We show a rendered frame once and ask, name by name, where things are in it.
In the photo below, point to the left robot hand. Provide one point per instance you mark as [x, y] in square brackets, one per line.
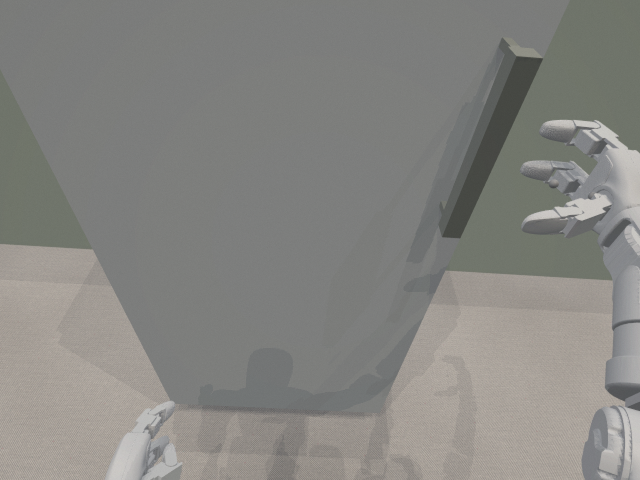
[136, 455]

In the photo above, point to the right robot upper arm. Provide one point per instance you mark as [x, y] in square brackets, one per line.
[612, 451]

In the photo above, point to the handle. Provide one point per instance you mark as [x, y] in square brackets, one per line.
[511, 85]

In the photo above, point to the robot right forearm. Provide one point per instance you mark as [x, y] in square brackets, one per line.
[620, 244]

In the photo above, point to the right robot hand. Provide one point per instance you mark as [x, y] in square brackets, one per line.
[615, 179]

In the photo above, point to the fridge door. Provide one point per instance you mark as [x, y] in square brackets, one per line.
[260, 180]

